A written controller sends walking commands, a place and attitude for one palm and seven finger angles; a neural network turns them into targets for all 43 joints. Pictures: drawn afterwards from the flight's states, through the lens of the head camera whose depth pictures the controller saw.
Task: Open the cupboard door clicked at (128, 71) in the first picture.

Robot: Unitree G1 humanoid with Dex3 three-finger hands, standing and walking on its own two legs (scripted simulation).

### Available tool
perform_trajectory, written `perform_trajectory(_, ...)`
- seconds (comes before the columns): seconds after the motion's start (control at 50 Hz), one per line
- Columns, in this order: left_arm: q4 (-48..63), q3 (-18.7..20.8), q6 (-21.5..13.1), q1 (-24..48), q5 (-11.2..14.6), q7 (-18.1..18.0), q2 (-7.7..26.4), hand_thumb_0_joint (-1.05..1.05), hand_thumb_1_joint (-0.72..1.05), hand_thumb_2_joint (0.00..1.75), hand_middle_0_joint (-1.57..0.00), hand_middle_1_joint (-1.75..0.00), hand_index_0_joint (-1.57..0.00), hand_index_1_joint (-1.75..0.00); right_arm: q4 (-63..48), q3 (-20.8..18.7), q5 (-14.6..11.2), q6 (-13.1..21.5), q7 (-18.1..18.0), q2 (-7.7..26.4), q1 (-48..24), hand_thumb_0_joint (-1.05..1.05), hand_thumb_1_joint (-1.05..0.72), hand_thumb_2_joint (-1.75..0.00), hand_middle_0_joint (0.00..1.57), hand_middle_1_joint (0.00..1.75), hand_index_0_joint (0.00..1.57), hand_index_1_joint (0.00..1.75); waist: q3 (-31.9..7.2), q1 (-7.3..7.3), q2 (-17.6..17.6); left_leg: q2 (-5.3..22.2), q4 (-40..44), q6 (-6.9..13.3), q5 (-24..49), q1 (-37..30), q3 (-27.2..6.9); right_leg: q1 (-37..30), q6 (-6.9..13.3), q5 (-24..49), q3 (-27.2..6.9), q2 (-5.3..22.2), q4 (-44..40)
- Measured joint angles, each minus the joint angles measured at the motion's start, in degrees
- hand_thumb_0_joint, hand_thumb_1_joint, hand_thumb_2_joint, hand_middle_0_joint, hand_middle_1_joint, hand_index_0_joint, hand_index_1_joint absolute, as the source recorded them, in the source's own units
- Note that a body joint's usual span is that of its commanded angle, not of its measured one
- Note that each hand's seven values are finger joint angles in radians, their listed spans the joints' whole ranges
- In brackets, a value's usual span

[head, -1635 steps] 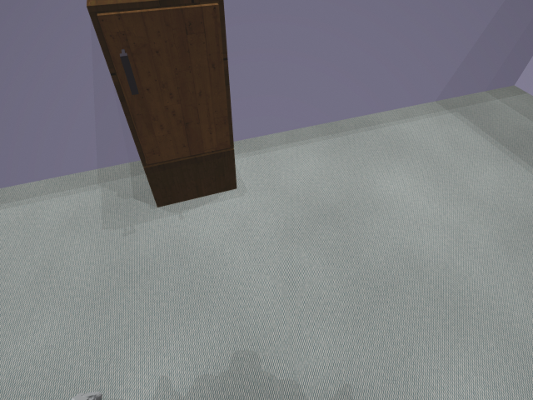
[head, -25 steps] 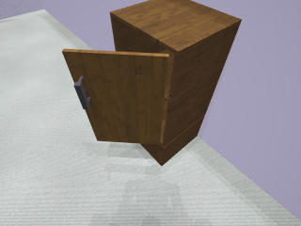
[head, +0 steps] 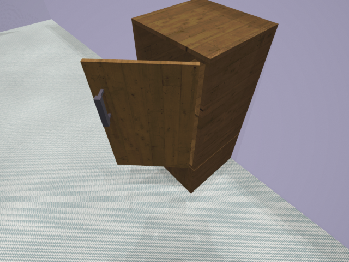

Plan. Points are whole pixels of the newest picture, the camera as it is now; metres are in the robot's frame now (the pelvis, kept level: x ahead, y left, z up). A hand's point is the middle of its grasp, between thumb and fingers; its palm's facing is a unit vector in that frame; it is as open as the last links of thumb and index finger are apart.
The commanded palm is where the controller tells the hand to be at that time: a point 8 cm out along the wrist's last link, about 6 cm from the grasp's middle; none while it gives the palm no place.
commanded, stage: shuffle to correct the standing spot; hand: left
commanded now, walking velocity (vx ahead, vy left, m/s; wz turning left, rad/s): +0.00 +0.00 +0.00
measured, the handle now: (104, 108) +0.61 +0.29 -0.04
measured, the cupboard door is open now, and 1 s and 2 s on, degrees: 45 45 45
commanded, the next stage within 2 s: come to a stop and stand still in 0.74 s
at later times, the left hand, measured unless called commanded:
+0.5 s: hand out of the picture +0.05 +0.20 -0.18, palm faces +0.01 -0.98 -0.20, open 7.4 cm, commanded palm none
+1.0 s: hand out of the picture +0.09 +0.31 -0.19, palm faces +0.08 -0.96 -0.26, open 7.4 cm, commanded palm none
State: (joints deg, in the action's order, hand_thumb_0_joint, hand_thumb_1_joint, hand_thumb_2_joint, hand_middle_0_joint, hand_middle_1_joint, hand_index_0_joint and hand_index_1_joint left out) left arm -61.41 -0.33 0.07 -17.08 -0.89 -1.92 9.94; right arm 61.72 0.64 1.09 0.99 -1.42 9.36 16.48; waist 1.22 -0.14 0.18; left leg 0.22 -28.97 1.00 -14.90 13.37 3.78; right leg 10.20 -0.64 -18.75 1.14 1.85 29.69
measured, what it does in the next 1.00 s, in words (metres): steps to the left: right foot, then left foot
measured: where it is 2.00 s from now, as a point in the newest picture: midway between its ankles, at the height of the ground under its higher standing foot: outside the picture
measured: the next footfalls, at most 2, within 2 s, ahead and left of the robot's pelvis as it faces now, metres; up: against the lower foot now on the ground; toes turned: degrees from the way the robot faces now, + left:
right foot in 0.58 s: +0.10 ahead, -0.08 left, +0.00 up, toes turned -8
left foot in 0.92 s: +0.17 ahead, +0.22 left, +0.00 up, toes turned +7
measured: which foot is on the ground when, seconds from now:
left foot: down 0.00-0.58, up 0.60-0.90, down 0.92-1.00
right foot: down 0.00-0.36, up 0.38-0.56, down 0.58-0.92, up 0.94-1.00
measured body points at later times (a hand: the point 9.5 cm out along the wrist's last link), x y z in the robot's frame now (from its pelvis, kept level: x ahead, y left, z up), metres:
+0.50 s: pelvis +0.05 +0.02 -0.01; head +0.07 +0.03 +0.44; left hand +0.05 +0.25 -0.16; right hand +0.04 -0.21 -0.16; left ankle +0.01 +0.11 -0.74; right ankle +0.00 -0.08 -0.70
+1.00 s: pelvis +0.09 +0.10 -0.01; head +0.12 +0.12 +0.44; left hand +0.09 +0.36 -0.17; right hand +0.19 -0.15 -0.14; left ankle +0.13 +0.21 -0.74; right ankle +0.05 -0.05 -0.71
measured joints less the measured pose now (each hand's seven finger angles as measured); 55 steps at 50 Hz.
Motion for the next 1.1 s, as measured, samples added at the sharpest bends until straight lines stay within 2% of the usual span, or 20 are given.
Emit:
perform_trajectory(0.12,-1.1,-0.1,-0.1,-0.9,-0.1,0.1,-0.7,0.0,0.9,0.9,-0.2,-0.3,-0.2,-0.3,0.9,0.0,-0.1,0.0,0.1,-0.2,-0.2,0.0,-0.91,-0.89,0.2,0.3,0.2,0.3,0.4,0.28,-0.2,0.3,0.0,-0.3,-0.1,-0.1,0.0,0.0,0.3,-0.1,-0.1,-0.3,0.1)
perform_trajectory(0.26,-0.6,0.7,-0.2,-3.2,-0.4,0.5,-1.6,0.0,0.9,0.9,-0.2,-0.3,-0.2,-0.3,0.5,-0.7,0.2,-1.2,0.7,0.5,1.0,0.0,-0.91,-0.89,0.2,0.3,0.2,0.3,-0.1,0.85,0.1,0.8,-5.4,-0.2,-3.9,1.9,-0.8,0.1,0.3,-2.6,0.7,-0.7,2.1)
perform_trajectory(0.34,-0.7,1.6,0.0,-4.3,-0.7,0.5,-1.2,0.0,0.9,0.9,-0.21,-0.3,-0.2,-0.3,0.1,-0.9,0.2,-0.7,0.7,0.3,1.0,0.0,-0.91,-0.89,0.2,0.3,0.2,0.3,0.1,1.46,-2.2,-0.6,-5.5,0.8,-5.4,0.7,0.3,-0.2,-0.4,-4.4,-0.2,0.8,3.6)
perform_trajectory(0.4,-1.0,1.8,0.9,-3.7,-0.8,0.4,-0.8,0.0,0.9,0.9,-0.21,-0.3,-0.2,-0.3,-1.1,-0.8,0.3,0.6,0.2,0.3,0.9,0.0,-0.91,-0.89,0.2,0.3,0.2,0.3,0.6,1.54,-2.7,-1.1,-5.4,1.9,-6.3,0.1,1.6,3.4,1.5,-10.0,0.3,1.3,12.3)
perform_trajectory(0.46,-0.6,2.1,1.2,-1.5,-0.6,0.4,-0.6,0.0,0.9,0.9,-0.2,-0.3,-0.2,-0.3,-2.1,-0.7,0.5,1.1,-0.2,0.0,1.1,0.0,-0.91,-0.89,0.2,0.3,0.2,0.3,1.4,0.7,-1.8,-1.1,-3.8,2.5,-6.1,-1.1,2.0,8.5,2.7,-14.6,2.3,0.7,21.7)
perform_trajectory(0.5,0.3,2.2,1.1,0.5,-0.6,0.5,-0.5,0.0,0.9,0.9,-0.2,-0.3,-0.2,-0.3,-2.2,-0.6,0.6,0.9,-0.2,-0.2,1.5,0.0,-0.91,-0.89,0.2,0.3,0.2,0.3,1.8,0.33,-1.0,-1.3,-2.5,2.4,-5.7,-2.0,1.9,10.1,2.8,-13.3,3.9,0.5,21.2)
perform_trajectory(0.56,2.5,2.3,0.0,2.9,-0.6,0.6,-0.9,0.0,0.9,0.9,-0.2,-0.3,-0.19,-0.3,-1.8,-0.5,0.4,0.3,-0.1,-0.2,2.3,0.0,-0.91,-0.89,0.2,0.3,0.2,0.3,2.0,0.55,0.4,-1.7,-2.9,2.2,-6.4,-2.5,1.7,8.6,2.8,-4.7,5.8,0.3,11.6)
perform_trajectory(0.58,3.6,2.3,-0.8,3.1,-0.7,0.6,-0.6,0.0,0.9,0.9,-0.2,-0.3,-0.19,-0.3,-1.8,-0.5,0.1,0.2,0.0,-0.4,2.9,0.0,-0.9,-0.89,0.2,0.3,0.2,0.3,1.7,0.77,-0.1,-2.5,-4.6,2.1,-7.3,-1.9,1.9,7.3,3.0,-1.1,5.4,0.9,7.3)
perform_trajectory(0.64,4.7,2.2,-2.2,4.2,-0.7,0.1,-1.4,0.0,0.9,0.9,-0.2,-0.3,-0.2,-0.3,-1.0,-1.1,0.2,-1.4,0.2,0.0,2.3,0.0,-0.9,-0.89,0.2,0.3,0.2,0.3,1.7,0.76,1.3,-2.2,-19.8,0.2,-14.5,3.7,0.4,6.8,2.5,-2.5,6.4,1.5,8.9)
perform_trajectory(0.68,5.0,2.2,-2.4,4.0,-0.7,-0.2,-1.7,0.0,0.9,0.9,-0.2,-0.3,-0.2,-0.3,-1.0,-1.6,0.4,-2.5,0.5,0.3,0.7,0.0,-0.91,-0.89,0.2,0.3,0.2,0.3,1.7,0.78,1.5,-1.4,-28.7,-0.9,-14.4,8.1,-0.2,5.4,2.4,-2.3,6.8,2.1,7.2)
perform_trajectory(0.72,5.0,2.4,-2.1,3.4,-0.8,-0.5,-1.6,0.0,0.91,0.9,-0.2,-0.3,-0.2,-0.3,-1.8,-2.0,0.4,-3.1,1.1,0.5,-1.0,0.0,-0.91,-0.89,0.2,0.3,0.2,0.3,1.5,0.79,0.9,-0.1,-32.3,-1.8,-11.7,11.7,-0.4,4.1,1.8,-0.9,6.6,2.6,4.4)
perform_trajectory(0.8,4.3,2.9,-1.0,2.0,-1.1,0.0,-0.5,0.0,0.91,0.9,-0.21,-0.3,-0.2,-0.3,-4.2,-2.8,0.1,-3.3,1.7,1.2,-4.0,0.01,-0.92,-0.89,0.2,0.3,0.2,0.3,1.2,1.13,-1.1,2.1,-24.7,-3.1,-6.3,13.5,-0.1,2.7,0.4,0.9,5.5,4.4,0.7)
perform_trajectory(0.9,3.9,3.7,0.5,0.5,-1.2,0.4,1.5,0.0,0.9,0.9,-0.21,-0.3,-0.2,-0.3,-7.1,-3.0,-0.2,-2.2,2.0,2.3,-6.3,0.0,-0.92,-0.89,0.2,0.3,0.2,0.3,1.9,2.37,-3.2,2.0,-7.8,-3.4,-0.6,8.2,1.7,3.0,-2.2,-0.8,3.9,6.6,3.2)
perform_trajectory(0.92,4.1,3.8,1.0,-0.3,-1.1,0.4,1.7,0.0,0.9,0.9,-0.21,-0.3,-0.2,-0.3,-7.8,-3.0,-0.1,-1.6,1.9,2.9,-6.2,0.0,-0.91,-0.89,0.2,0.3,0.2,0.3,1.5,2.41,-2.4,2.7,-3.8,-2.9,3.5,6.2,1.7,3.7,-2.2,-2.1,3.9,6.2,5.4)
perform_trajectory(0.94,4.0,3.9,1.5,-0.5,-0.9,0.3,2.2,0.0,0.9,0.9,-0.21,-0.3,-0.2,-0.3,-8.0,-3.1,0.0,-1.0,1.7,3.0,-6.2,0.0,-0.91,-0.89,0.2,0.3,0.2,0.3,1.2,2.05,-2.2,2.8,-3.9,-2.1,2.6,6.3,1.6,5.1,-1.9,-5.9,3.5,6.0,8.9)
perform_trajectory(0.98,3.5,4.2,2.6,0.2,-0.7,-0.3,3.6,0.0,0.9,0.9,-0.21,-0.3,-0.2,-0.3,-8.0,-2.7,0.4,-0.7,1.1,1.8,-6.6,0.0,-0.91,-0.89,0.19,0.3,0.2,0.3,1.6,1.78,-3.8,1.9,-6.9,-0.7,-0.3,7.2,1.9,8.2,-0.5,-11.9,0.7,4.9,17.4)
perform_trajectory(1.04,2.7,4.2,2.5,1.5,-0.6,-0.3,4.5,0.0,0.91,0.9,-0.2,-0.3,-0.2,-0.3,-6.9,-1.6,0.8,-0.3,0.3,0.3,-6.4,0.0,-0.91,-0.89,0.19,0.3,0.2,0.3,1.5,1.47,-4.1,1.5,-4.7,-0.2,0.3,5.8,1.6,11.0,0.5,-10.9,-0.1,2.1,24.7)
perform_trajectory(1.1,3.1,3.8,2.5,2.3,-0.5,0.2,4.0,0.0,0.91,0.9,-0.2,-0.3,-0.19,-0.3,-5.9,-0.9,0.8,-0.5,-0.1,-1.0,-6.2,0.0,-0.91,-0.89,0.2,0.3,0.2,0.3,1.2,1.31,-3.4,1.5,-1.0,0.2,2.3,4.3,1.7,12.1,0.1,-8.4,0.8,0.4,25.1)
